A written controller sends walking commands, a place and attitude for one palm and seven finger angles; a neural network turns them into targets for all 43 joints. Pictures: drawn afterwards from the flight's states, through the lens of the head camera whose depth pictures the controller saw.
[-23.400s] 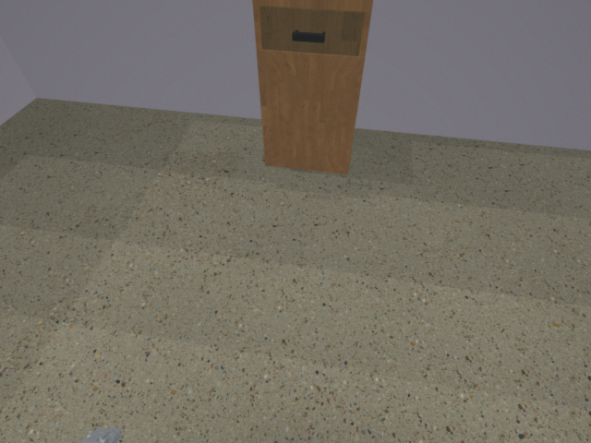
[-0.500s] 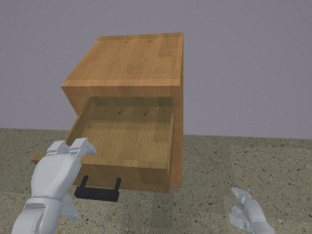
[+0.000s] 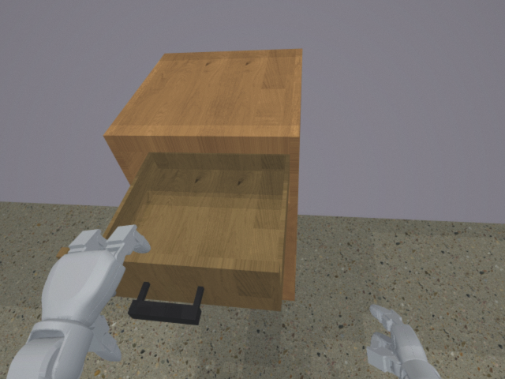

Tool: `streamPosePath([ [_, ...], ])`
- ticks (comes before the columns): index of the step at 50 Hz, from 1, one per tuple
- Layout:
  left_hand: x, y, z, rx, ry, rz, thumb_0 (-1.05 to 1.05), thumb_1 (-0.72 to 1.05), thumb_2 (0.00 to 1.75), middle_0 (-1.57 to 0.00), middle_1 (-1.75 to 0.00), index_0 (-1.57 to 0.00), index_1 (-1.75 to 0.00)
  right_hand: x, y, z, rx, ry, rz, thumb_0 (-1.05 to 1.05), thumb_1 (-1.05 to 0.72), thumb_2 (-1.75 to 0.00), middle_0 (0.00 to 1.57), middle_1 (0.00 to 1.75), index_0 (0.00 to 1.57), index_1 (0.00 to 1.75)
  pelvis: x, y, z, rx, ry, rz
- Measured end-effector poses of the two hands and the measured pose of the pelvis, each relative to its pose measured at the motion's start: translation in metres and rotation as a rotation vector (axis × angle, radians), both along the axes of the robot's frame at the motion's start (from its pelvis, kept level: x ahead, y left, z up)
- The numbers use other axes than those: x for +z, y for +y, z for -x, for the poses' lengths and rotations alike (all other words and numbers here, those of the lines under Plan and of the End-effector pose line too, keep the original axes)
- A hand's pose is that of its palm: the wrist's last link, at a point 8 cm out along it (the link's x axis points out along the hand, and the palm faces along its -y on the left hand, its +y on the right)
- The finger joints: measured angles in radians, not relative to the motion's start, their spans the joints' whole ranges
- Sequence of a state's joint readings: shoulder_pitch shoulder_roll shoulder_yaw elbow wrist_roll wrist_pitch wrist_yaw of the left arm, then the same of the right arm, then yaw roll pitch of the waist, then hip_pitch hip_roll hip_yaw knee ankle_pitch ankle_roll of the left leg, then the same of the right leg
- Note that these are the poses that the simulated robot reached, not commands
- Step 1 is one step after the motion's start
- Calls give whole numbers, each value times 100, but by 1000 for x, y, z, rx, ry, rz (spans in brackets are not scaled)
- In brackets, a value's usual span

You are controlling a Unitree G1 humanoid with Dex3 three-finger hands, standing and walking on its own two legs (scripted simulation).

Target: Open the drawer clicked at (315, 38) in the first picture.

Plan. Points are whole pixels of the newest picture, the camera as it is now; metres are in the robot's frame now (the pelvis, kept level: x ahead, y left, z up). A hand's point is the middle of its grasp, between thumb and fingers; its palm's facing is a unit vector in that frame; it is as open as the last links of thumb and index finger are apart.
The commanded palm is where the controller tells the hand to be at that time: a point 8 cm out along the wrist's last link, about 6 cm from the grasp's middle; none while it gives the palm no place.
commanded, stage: draw the hand back to the body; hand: left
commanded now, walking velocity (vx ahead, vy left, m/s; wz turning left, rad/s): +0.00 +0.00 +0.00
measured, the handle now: (168, 300) +0.25 +0.21 -0.06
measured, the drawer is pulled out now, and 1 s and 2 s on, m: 0.29 0.29 0.29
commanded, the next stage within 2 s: step back with the hand held close in 1.22 s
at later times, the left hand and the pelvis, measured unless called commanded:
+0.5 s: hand (112, 264) +0.21 +0.21 +0.15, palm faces +0.31 -0.88 -0.35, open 13.0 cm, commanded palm +0.16 +0.26 +0.17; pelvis +0.02 +0.00 +0.01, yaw +0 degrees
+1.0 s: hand (88, 266) +0.20 +0.23 +0.16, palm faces +0.39 -0.81 -0.43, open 8.8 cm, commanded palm +0.15 +0.27 +0.18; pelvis +0.02 -0.02 +0.01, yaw +1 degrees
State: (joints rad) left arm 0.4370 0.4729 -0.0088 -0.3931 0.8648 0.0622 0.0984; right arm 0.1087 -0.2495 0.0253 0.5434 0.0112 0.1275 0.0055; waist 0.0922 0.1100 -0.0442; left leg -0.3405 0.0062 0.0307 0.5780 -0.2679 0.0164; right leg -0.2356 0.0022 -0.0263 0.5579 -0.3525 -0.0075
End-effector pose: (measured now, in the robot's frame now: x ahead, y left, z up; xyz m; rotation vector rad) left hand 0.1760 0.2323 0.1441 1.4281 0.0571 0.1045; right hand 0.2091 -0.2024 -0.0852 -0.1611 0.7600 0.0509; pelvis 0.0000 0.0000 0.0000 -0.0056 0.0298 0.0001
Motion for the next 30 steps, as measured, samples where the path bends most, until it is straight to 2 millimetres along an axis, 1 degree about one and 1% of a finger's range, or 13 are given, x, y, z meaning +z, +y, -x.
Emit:
streamPosePath([
  [5,4,6,3,-15,-2,-11,0,-49,30,-32,-120,-32,-120,2,2,-1,-2,-3,9,2,-91,-90,20,30,20,30,0,3,-1,-2,2,3],
  [12,11,19,8,12,-10,-19,0,-49,30,-32,-120,-32,-120,4,4,-5,-3,-5,14,2,-91,-90,20,30,20,30,0,7,-3,-1,6,7],
  [15,6,21,9,71,-95,533,-1,-48,31,-32,-119,-32,-119,9,6,-4,-34,-69,10,2,-91,-90,20,30,20,30,1,8,-4,3,-32,3],
  [16,4,20,9,86,-130,673,-1,-47,31,-32,-118,-32,-119,12,7,-2,-44,-91,15,2,-91,-90,20,30,20,30,2,8,-5,2,-41,1],
  [17,3,19,9,95,-163,779,-1,-46,32,-32,-118,-31,-118,14,7,-1,-51,-109,21,2,-91,-90,20,30,20,30,3,8,-7,3,-47,-2],
  [19,4,16,9,95,-225,917,-1,-43,33,-32,-115,-31,-116,18,8,4,-55,-131,36,2,-91,-90,20,30,20,30,4,6,-11,5,-56,-5],
  [21,8,14,6,82,-275,989,-1,-39,35,-31,-113,-30,-113,20,7,7,-53,-137,48,2,-91,-90,20,30,20,30,5,4,-14,8,-64,-5],
  [23,14,15,3,65,-311,1014,-1,-34,37,-31,-109,-30,-110,20,6,10,-51,-135,55,2,-91,-90,20,30,20,30,6,2,-17,9,-68,-4],
  [27,25,19,-2,48,-339,998,-1,-22,42,-30,-102,-29,-102,18,-1,12,-62,-118,58,2,-91,-90,20,30,20,30,8,0,-21,6,-68,-4],
  [30,29,22,-2,54,-330,973,-1,-12,46,-29,-96,-28,-96,16,-8,12,-77,-105,57,2,-90,-90,20,30,20,30,9,-1,-24,2,-64,-4],
])
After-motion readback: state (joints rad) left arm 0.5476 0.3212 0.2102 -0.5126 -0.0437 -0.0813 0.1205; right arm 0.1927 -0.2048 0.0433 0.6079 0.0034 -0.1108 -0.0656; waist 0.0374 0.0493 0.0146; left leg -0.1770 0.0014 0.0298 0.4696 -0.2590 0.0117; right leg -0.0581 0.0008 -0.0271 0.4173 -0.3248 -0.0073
